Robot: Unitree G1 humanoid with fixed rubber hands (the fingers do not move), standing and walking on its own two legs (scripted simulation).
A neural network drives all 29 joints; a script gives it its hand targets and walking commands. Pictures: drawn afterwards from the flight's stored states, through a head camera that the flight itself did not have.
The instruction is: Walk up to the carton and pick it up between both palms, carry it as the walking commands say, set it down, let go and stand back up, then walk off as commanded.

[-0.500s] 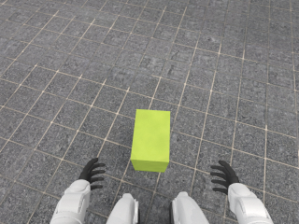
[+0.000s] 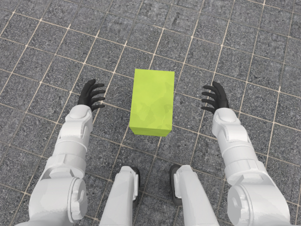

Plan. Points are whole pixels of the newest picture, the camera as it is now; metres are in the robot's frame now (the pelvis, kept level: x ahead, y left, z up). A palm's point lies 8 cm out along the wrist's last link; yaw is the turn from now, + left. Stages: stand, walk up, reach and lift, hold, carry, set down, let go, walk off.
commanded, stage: reach and lift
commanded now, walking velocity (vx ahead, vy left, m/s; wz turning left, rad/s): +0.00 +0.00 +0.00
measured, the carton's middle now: (152, 106) +0.52 +0.01 -0.52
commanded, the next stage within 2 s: none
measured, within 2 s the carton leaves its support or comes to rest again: neither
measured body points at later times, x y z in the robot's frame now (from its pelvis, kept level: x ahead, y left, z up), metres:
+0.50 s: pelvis +0.02 +0.00 -0.01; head +0.32 +0.01 +0.32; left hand +0.53 +0.20 -0.13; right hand +0.51 -0.17 -0.13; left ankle +0.08 +0.11 -0.64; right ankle +0.09 -0.13 -0.64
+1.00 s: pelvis -0.01 +0.00 -0.16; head +0.32 +0.01 +0.15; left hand +0.52 +0.20 -0.29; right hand +0.51 -0.17 -0.29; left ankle +0.08 +0.11 -0.64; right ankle +0.09 -0.13 -0.64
